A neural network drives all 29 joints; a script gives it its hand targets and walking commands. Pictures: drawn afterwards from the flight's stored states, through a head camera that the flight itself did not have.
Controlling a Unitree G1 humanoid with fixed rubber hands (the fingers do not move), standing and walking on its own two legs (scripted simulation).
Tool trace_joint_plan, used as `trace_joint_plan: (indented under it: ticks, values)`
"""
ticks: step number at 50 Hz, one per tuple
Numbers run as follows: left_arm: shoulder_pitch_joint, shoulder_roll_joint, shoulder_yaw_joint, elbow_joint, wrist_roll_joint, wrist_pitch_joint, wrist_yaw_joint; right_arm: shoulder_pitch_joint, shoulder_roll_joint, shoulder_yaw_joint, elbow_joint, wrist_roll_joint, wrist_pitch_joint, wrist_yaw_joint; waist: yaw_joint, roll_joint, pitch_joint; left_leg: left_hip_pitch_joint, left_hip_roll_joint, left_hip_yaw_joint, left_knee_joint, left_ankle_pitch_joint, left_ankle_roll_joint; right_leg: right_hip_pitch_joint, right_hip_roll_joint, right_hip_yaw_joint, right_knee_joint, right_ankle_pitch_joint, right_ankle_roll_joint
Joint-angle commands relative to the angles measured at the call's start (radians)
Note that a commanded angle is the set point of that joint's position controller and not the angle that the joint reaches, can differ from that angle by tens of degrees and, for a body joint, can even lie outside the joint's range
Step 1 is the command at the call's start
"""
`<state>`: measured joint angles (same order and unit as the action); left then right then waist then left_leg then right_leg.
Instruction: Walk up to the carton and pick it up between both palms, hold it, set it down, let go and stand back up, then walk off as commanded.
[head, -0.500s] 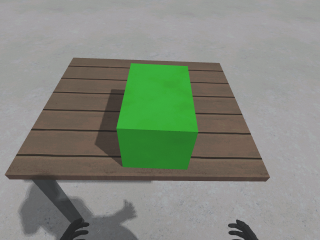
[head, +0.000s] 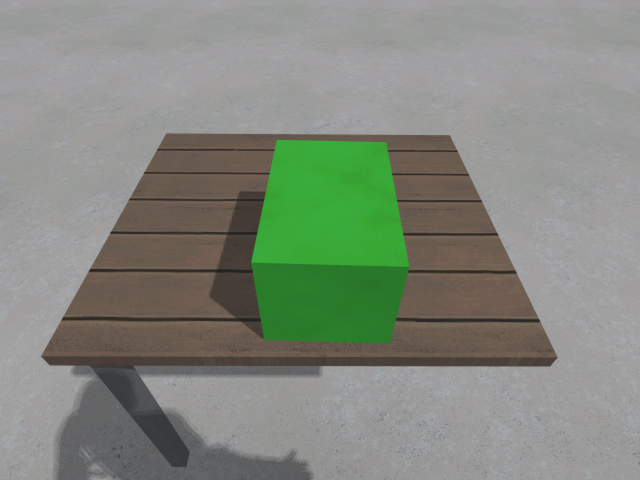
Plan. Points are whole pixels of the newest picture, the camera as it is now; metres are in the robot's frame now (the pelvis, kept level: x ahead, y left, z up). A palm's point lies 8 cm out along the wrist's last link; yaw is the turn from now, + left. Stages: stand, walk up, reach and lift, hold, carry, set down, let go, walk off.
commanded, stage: stand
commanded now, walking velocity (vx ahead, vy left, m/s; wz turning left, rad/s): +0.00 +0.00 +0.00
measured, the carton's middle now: (329, 234) +0.53 -0.02 +0.00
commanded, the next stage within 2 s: walk off in 1.20 s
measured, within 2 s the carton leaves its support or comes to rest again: neither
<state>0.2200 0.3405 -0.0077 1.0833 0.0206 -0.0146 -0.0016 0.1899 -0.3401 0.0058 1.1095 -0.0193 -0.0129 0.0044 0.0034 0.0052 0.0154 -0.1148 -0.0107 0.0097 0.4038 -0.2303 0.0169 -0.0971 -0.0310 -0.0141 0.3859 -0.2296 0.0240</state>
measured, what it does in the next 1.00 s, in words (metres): stands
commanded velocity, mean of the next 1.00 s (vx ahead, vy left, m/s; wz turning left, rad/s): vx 0.00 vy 0.00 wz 0.00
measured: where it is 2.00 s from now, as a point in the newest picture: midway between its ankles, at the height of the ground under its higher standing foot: outside the picture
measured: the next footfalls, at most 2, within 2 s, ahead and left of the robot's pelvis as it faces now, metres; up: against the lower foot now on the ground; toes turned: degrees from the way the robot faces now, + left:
left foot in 1.92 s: -0.11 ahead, +0.11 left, +0.00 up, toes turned -2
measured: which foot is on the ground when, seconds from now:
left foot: down 0.00-1.00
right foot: down 0.00-1.00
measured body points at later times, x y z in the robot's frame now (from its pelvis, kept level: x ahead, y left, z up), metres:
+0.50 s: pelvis -0.02 +0.01 +0.00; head -0.02 +0.01 +0.45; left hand +0.04 +0.29 -0.14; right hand +0.04 -0.29 -0.13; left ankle +0.00 +0.11 -0.74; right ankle -0.01 -0.14 -0.74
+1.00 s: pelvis -0.01 +0.00 +0.00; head -0.02 +0.00 +0.45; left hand +0.04 +0.29 -0.13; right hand +0.05 -0.29 -0.13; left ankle +0.00 +0.11 -0.74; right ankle -0.01 -0.14 -0.74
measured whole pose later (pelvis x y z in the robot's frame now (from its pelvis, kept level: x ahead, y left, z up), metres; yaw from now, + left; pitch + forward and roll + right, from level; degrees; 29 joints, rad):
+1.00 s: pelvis -0.01 +0.00 +0.00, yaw +0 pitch -4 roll +0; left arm 0.16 0.32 -0.01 1.12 0.01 -0.01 0.00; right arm 0.12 -0.34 0.00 1.16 0.00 -0.02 0.01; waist 0.00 0.00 0.05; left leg -0.11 -0.02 0.02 0.34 -0.18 0.02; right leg -0.10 -0.04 -0.01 0.35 -0.19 0.03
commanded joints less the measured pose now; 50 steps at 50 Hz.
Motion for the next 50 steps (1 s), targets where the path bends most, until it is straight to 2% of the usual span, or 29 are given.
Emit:
trace_joint_plan:
  ticks: [1, 3, 5, 6, 7, 8, 9, 10, 12, 16, 18, 19, 20, 22, 23, 26, 27, 29, 31, 33, 34, 36, 38, 41, 44, 45, 47, 49, 50]
  values:
    - [-0.052, 0.214, 0.042, -0.079, 0.0, -0.03, 0.015, -0.039, -0.236, -0.043, -0.058, 0.0, -0.02, -0.015, -0.004, 0.011, 0.023, -0.052, 0.128, -0.126, -0.112, 0.15, 0.028, -0.029, -0.086, 0.107, -0.099, 0.1, -0.058]
    - [-0.049, 0.207, 0.041, -0.077, -0.007, -0.031, 0.015, -0.054, -0.222, -0.041, -0.061, -0.001, -0.025, -0.015, -0.001, -0.032, 0.016, -0.041, 0.13, -0.142, -0.12, 0.147, 0.03, -0.041, -0.082, 0.104, -0.095, 0.08, -0.057]
    - [-0.051, 0.196, 0.039, -0.069, -0.004, -0.026, 0.013, -0.061, -0.231, -0.043, -0.056, 0.002, -0.024, -0.014, -0.007, 0.0, 0.014, -0.049, 0.131, -0.144, -0.129, 0.112, 0.031, -0.027, -0.086, 0.101, -0.097, 0.088, -0.056]
    - [-0.052, 0.197, 0.038, -0.069, -0.007, -0.028, 0.011, -0.075, -0.222, -0.04, -0.058, 0.002, -0.022, -0.016, 0.003, 0.018, 0.013, -0.047, 0.124, -0.134, -0.129, 0.116, 0.029, -0.031, -0.085, 0.108, -0.096, 0.081, -0.051]
    - [-0.046, 0.209, 0.039, -0.062, -0.008, -0.033, 0.012, -0.084, -0.226, -0.043, -0.053, 0.002, -0.022, -0.013, 0.009, 0.006, 0.014, -0.039, 0.12, -0.138, -0.133, 0.126, 0.019, -0.033, -0.081, 0.103, -0.098, 0.078, -0.048]
    - [-0.053, 0.217, 0.043, -0.064, -0.003, -0.035, 0.015, -0.058, -0.224, -0.043, -0.049, 0.004, -0.021, -0.014, -0.006, -0.007, 0.016, -0.043, 0.122, -0.141, -0.15, 0.095, 0.024, -0.038, -0.078, 0.096, -0.096, 0.075, -0.044]
    - [-0.057, 0.198, 0.044, -0.066, -0.002, -0.031, 0.015, -0.083, -0.234, -0.048, -0.046, 0.002, -0.022, -0.016, 0.007, 0.0, 0.037, -0.063, 0.131, -0.147, -0.145, 0.08, 0.028, -0.039, -0.079, 0.096, -0.09, 0.065, -0.046]
    - [-0.065, 0.197, 0.044, -0.062, 0.002, -0.03, 0.013, -0.076, -0.228, -0.049, -0.044, 0.0, -0.022, -0.016, -0.002, -0.031, 0.037, -0.05, 0.118, -0.127, -0.138, 0.074, 0.024, -0.045, -0.082, 0.103, -0.108, 0.067, -0.044]
    - [-0.066, 0.203, 0.043, -0.062, -0.006, -0.029, 0.015, -0.069, -0.209, -0.044, -0.043, 0.01, -0.023, -0.012, -0.012, -0.043, 0.029, -0.03, 0.126, -0.136, -0.136, 0.115, 0.025, -0.056, -0.088, 0.106, -0.103, 0.077, -0.048]
    - [-0.063, 0.19, 0.045, -0.068, -0.006, -0.028, 0.014, -0.086, -0.216, -0.046, -0.042, 0.005, -0.027, -0.007, -0.003, 0.045, 0.024, -0.065, 0.125, -0.139, -0.148, 0.058, 0.025, -0.037, -0.089, 0.112, -0.104, 0.061, -0.05]
    - [-0.065, 0.191, 0.045, -0.061, -0.008, -0.028, 0.011, -0.079, -0.226, -0.049, -0.032, 0.008, -0.026, -0.014, 0.0, -0.026, 0.027, -0.059, 0.129, -0.144, -0.162, 0.064, 0.024, -0.033, -0.084, 0.102, -0.096, 0.051, -0.046]
    - [-0.066, 0.195, 0.044, -0.056, -0.004, -0.025, 0.014, -0.094, -0.223, -0.053, -0.036, 0.003, -0.026, -0.01, -0.005, -0.037, 0.046, -0.049, 0.129, -0.153, -0.166, 0.047, 0.029, -0.047, -0.079, 0.097, -0.1, 0.054, -0.045]
    - [-0.069, 0.2, 0.048, -0.061, -0.006, -0.024, 0.014, -0.109, -0.224, -0.053, -0.043, 0.006, -0.025, -0.009, 0.001, -0.018, 0.02, -0.044, 0.131, -0.148, -0.168, 0.032, 0.027, -0.047, -0.085, 0.103, -0.099, 0.057, -0.048]
    - [-0.065, 0.196, 0.049, -0.06, -0.004, -0.025, 0.013, -0.109, -0.226, -0.051, -0.04, 0.007, -0.026, -0.008, -0.001, 0.034, 0.029, -0.05, 0.12, -0.138, -0.164, 0.034, 0.019, -0.047, -0.083, 0.111, -0.101, 0.06, -0.049]
    - [-0.075, 0.205, 0.052, -0.057, -0.005, -0.025, 0.013, -0.096, -0.227, -0.056, -0.03, 0.005, -0.026, -0.011, -0.004, -0.014, 0.024, -0.049, 0.132, -0.148, -0.169, 0.058, 0.024, -0.034, -0.084, 0.103, -0.091, 0.053, -0.049]
    - [-0.088, 0.203, 0.05, -0.058, 0.001, -0.024, 0.015, -0.097, -0.215, -0.049, -0.029, 0.008, -0.026, -0.008, -0.016, -0.025, -0.012, -0.008, 0.127, -0.137, -0.15, 0.112, 0.017, -0.038, -0.082, 0.096, -0.091, 0.073, -0.046]
    - [-0.085, 0.18, 0.048, -0.058, -0.009, -0.024, 0.014, -0.106, -0.226, -0.053, -0.03, 0.011, -0.026, -0.009, -0.003, -0.009, -0.012, -0.014, 0.13, -0.139, -0.142, 0.145, 0.02, -0.033, -0.09, 0.104, -0.101, 0.086, -0.048]
    - [-0.078, 0.195, 0.048, -0.05, -0.007, -0.02, 0.018, -0.107, -0.232, -0.051, -0.025, 0.009, -0.021, -0.01, -0.006, 0.031, 0.021, -0.015, 0.125, -0.13, -0.139, 0.147, 0.022, -0.052, -0.091, 0.106, -0.106, 0.079, -0.046]
    - [-0.089, 0.204, 0.049, -0.045, -0.005, -0.024, 0.013, -0.103, -0.221, -0.044, -0.025, 0.014, -0.025, -0.013, -0.011, -0.036, 0.017, -0.011, 0.135, -0.137, -0.148, 0.142, 0.023, -0.045, -0.093, 0.097, -0.103, 0.073, -0.049]
    - [-0.072, 0.199, 0.048, -0.037, -0.008, -0.023, 0.01, -0.094, -0.221, -0.041, -0.02, 0.019, -0.025, -0.013, -0.01, -0.003, -0.017, -0.003, 0.133, -0.14, -0.147, 0.114, 0.021, -0.027, -0.095, 0.106, -0.104, 0.078, -0.052]
    - [-0.072, 0.203, 0.044, -0.039, -0.016, -0.023, 0.011, -0.105, -0.223, -0.038, -0.017, 0.017, -0.024, -0.013, 0.006, 0.02, 0.013, -0.024, 0.13, -0.136, -0.147, 0.106, 0.023, -0.034, -0.095, 0.112, -0.116, 0.062, -0.047]
    - [-0.085, 0.212, 0.047, -0.033, -0.005, -0.019, 0.011, -0.113, -0.231, -0.045, -0.016, 0.015, -0.02, -0.017, 0.0, -0.021, 0.02, -0.031, 0.129, -0.137, -0.157, 0.087, 0.021, -0.038, -0.092, 0.103, -0.11, 0.081, -0.048]
    - [-0.078, 0.218, 0.045, -0.036, -0.01, -0.021, 0.009, -0.115, -0.227, -0.041, -0.011, 0.017, -0.02, -0.015, 0.007, -0.01, 0.004, -0.012, 0.132, -0.135, -0.146, 0.104, 0.021, -0.036, -0.097, 0.104, -0.115, 0.074, -0.045]
    - [-0.075, 0.198, 0.039, -0.031, -0.004, -0.022, 0.011, -0.095, -0.24, -0.045, -0.005, 0.014, -0.024, -0.013, -0.009, -0.032, 0.017, -0.001, 0.126, -0.13, -0.143, 0.101, 0.014, -0.052, -0.09, 0.106, -0.122, 0.09, -0.046]
    - [-0.089, 0.207, 0.042, -0.039, -0.011, -0.024, 0.011, -0.101, -0.219, -0.038, -0.011, 0.013, -0.024, -0.01, -0.011, -0.004, 0.005, -0.002, 0.128, -0.127, -0.146, 0.143, 0.017, -0.039, -0.092, 0.104, -0.11, 0.079, -0.042]
    - [-0.092, 0.214, 0.043, -0.032, -0.009, -0.021, 0.013, -0.116, -0.223, -0.041, -0.011, 0.009, -0.022, -0.009, -0.005, -0.032, 0.004, 0.002, 0.134, -0.134, -0.151, 0.145, 0.016, -0.039, -0.091, 0.095, -0.112, 0.082, -0.043]
    - [-0.071, 0.189, 0.036, -0.028, -0.007, -0.019, 0.01, -0.113, -0.247, -0.043, -0.011, 0.013, -0.027, -0.013, 0.002, 0.002, -0.006, 0.002, 0.13, -0.128, -0.135, 0.17, 0.014, -0.028, -0.095, 0.099, -0.111, 0.106, -0.043]
    - [-0.092, 0.21, 0.039, -0.029, -0.011, -0.022, 0.013, -0.099, -0.228, -0.043, -0.004, 0.02, -0.025, -0.014, -0.008, -0.026, -0.008, -0.003, 0.137, -0.129, -0.141, 0.163, 0.013, -0.026, -0.101, 0.109, -0.113, 0.104, -0.05]
    - [-0.096, 0.21, 0.041, -0.03, -0.008, -0.021, 0.013, -0.119, -0.239, -0.048, -0.004, 0.017, -0.022, -0.014, -0.001, 0.003, -0.004, 0.003, 0.129, -0.123, -0.14, 0.152, 0.011, -0.036, -0.097, 0.103, -0.116, 0.108, -0.045]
